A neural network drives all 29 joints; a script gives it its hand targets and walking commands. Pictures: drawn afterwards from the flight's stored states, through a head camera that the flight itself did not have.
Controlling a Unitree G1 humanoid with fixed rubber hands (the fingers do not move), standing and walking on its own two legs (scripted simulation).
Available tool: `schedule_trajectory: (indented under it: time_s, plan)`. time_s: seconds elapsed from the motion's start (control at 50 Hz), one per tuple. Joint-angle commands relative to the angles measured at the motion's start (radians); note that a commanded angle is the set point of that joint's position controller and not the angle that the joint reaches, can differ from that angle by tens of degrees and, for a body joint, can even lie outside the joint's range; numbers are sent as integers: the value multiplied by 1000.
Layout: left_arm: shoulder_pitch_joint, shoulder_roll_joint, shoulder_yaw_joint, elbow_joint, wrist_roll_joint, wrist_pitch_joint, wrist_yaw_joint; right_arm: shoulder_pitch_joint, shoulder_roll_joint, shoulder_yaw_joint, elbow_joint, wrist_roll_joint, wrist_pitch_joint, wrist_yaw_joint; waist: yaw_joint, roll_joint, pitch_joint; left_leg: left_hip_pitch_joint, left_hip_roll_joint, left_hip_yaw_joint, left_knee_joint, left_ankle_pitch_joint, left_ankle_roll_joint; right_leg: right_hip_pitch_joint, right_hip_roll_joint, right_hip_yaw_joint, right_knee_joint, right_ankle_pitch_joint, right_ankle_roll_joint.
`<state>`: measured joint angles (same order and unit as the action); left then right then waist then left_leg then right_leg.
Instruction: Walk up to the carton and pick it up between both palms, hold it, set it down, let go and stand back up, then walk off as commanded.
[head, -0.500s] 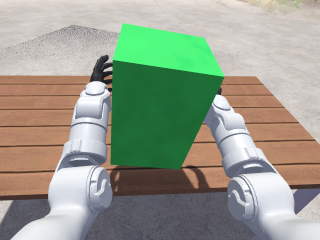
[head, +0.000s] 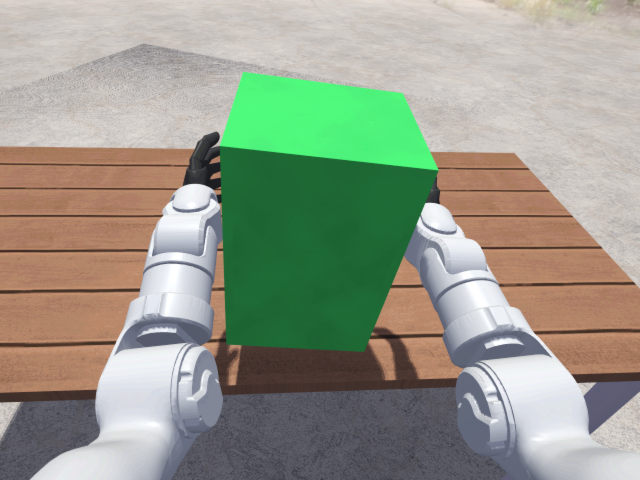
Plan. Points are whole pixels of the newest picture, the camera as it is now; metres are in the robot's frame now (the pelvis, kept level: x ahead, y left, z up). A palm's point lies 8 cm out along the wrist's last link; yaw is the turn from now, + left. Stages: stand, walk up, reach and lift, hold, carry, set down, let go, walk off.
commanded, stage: set down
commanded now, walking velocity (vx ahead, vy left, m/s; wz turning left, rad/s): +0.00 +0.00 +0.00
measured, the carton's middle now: (309, 225) +0.39 +0.02 +0.18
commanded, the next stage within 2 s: none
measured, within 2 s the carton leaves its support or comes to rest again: neither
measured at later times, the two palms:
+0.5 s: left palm (207, 203) +0.44 +0.15 +0.18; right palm (416, 219) +0.41 -0.12 +0.17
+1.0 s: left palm (209, 208) +0.45 +0.15 +0.17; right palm (412, 228) +0.41 -0.12 +0.16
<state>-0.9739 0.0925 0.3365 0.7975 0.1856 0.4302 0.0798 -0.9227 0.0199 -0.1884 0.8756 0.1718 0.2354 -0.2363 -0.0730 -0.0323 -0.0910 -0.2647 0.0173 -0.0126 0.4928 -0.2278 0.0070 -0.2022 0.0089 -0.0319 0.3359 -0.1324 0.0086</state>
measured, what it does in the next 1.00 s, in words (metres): stands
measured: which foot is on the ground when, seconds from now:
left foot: down 0.00-1.00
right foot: down 0.00-1.00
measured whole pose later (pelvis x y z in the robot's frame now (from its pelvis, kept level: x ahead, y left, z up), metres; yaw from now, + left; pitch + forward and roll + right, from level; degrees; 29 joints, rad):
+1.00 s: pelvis +0.02 +0.00 +0.00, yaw +0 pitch +1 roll -3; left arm -0.97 0.10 0.34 0.99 0.16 0.27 0.05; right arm -0.84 0.04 -0.19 0.88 0.06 0.20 -0.24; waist -0.07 -0.03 -0.09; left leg -0.26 0.02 -0.01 0.49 -0.25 0.01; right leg -0.19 0.01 -0.03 0.31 -0.14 0.02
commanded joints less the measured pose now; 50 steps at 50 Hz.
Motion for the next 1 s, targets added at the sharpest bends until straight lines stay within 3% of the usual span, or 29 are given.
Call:
schedule_trajectory:
  time_s: [0.0, 0.02, 0.08, 0.22, 0.54, 0.98]
  plan:
    - [-839, -693, -345, -95, -154, -104, -195, -1017, 664, 260, -282, -34, -66, 98, -45, 80, -482, 259, -62, 25, -146, 154, -26, 304, 42, 4, -67, 171, 12]
    - [-827, -693, -339, -76, -153, -112, -196, -1007, 669, 261, -272, -42, -67, 100, -36, 69, -484, 253, -60, 26, -145, 156, -23, 311, 41, 4, -65, 173, 12]
    - [-843, -694, -346, -74, -155, -135, -198, -990, 672, 239, -242, -53, -71, 106, -55, 91, -480, 256, -58, 27, -149, 162, -32, 301, 40, 3, -66, 170, 10]
    - [-834, -695, -346, -50, -159, -170, -203, -938, 694, 238, -222, -67, -74, 111, -62, 96, -488, 249, -60, 28, -143, 209, -43, 317, 34, 9, -58, 234, 14]
    - [-831, -716, -360, -25, -179, -218, -215, -914, 710, 244, -296, -82, -89, 114, -76, 88, -567, 239, -57, 27, -122, 298, -60, 347, 31, 10, -39, 362, 18]
    - [-787, -728, -335, 39, -165, -266, -239, -855, 721, 193, -296, -130, -107, 125, -81, 93, -557, 201, -56, 36, -129, 303, -66, 357, 21, 17, -33, 398, 19]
